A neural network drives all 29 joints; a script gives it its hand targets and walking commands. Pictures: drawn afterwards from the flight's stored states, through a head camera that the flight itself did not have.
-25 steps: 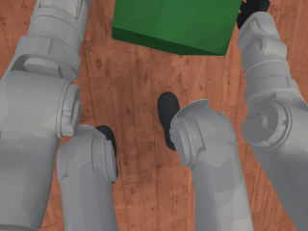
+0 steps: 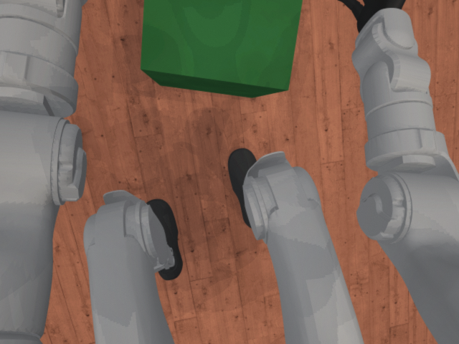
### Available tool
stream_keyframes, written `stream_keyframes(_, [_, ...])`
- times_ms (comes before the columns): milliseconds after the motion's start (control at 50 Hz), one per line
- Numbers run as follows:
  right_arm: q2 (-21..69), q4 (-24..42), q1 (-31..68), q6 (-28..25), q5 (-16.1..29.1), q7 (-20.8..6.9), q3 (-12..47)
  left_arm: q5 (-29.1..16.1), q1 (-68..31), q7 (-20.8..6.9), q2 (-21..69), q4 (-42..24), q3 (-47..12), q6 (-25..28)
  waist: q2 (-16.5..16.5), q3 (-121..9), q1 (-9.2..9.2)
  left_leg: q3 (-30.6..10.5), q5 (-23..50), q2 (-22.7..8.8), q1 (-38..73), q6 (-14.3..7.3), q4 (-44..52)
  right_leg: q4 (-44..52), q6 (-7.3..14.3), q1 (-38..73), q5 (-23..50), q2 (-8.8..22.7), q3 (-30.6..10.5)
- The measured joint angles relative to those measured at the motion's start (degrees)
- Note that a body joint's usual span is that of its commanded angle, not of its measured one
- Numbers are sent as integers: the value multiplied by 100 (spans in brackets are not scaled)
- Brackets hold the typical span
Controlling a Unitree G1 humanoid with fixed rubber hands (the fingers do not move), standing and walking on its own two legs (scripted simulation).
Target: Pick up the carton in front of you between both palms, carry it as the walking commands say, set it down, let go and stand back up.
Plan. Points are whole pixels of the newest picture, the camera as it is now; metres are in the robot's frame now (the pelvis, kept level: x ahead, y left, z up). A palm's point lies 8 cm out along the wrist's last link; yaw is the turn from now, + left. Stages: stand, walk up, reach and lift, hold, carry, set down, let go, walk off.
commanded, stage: set down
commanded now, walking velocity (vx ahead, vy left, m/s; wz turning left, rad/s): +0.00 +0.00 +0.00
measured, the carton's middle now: (217, 29) +0.54 -0.10 -0.30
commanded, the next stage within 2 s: let go in 0.72 s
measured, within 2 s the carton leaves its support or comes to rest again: neither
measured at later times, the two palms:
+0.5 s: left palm out of the picture +0.63 +0.08 +0.03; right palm out of the picture +0.48 -0.29 +0.03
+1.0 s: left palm out of the picture +0.55 +0.11 +0.15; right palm out of the picture +0.44 -0.27 +0.15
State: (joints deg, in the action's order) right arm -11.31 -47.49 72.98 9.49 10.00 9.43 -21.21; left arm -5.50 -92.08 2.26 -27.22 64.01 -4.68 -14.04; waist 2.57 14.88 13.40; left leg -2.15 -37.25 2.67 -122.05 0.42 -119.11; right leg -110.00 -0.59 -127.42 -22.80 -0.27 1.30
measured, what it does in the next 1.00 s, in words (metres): rises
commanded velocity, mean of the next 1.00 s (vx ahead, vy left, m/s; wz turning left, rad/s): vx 0.00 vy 0.00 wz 0.00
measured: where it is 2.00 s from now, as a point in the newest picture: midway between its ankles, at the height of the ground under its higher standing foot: (209, 227)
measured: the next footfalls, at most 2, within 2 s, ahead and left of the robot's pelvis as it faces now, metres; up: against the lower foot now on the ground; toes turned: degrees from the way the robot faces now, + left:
none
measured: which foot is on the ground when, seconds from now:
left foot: down 0.00-1.00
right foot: down 0.00-1.00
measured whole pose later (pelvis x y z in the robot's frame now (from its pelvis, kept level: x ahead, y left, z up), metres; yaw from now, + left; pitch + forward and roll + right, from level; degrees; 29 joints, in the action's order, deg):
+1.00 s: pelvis +0.06 -0.01 +0.25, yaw +3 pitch +42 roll +2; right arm -5.9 -32.8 38.7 9.8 -4.0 -3.3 -21.7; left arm 9.4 -54.9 4.1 -10.5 45.8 12.7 -12.5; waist 1.9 -5.8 10.8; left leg -3.6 -21.4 4.4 -80.2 1.0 -59.3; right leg -55.3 0.0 -85.1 -12.6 0.3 -1.0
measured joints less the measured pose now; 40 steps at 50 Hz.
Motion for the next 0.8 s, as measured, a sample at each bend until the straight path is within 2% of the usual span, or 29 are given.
stream_keyframes(160, [136,218,-264,228,-233,-14,-72,243,72,-232,23,332,402,7,65,-630,56,99,164,28,324,-31,808,708,-51,304,89,-67,-154])
stream_keyframes(460, [260,917,-1104,497,-413,-328,-407,610,940,-246,344,-646,553,-341,63,-1449,48,-12,450,130,1178,-33,2381,2200,-67,1252,192,-23,-162])
stream_keyframes(800, [420,903,-1714,348,-846,-634,-556,972,1581,-399,658,-504,1112,-180,147,-1936,0,-43,1175,173,2772,-42,4635,4313,-63,2871,751,31,-259])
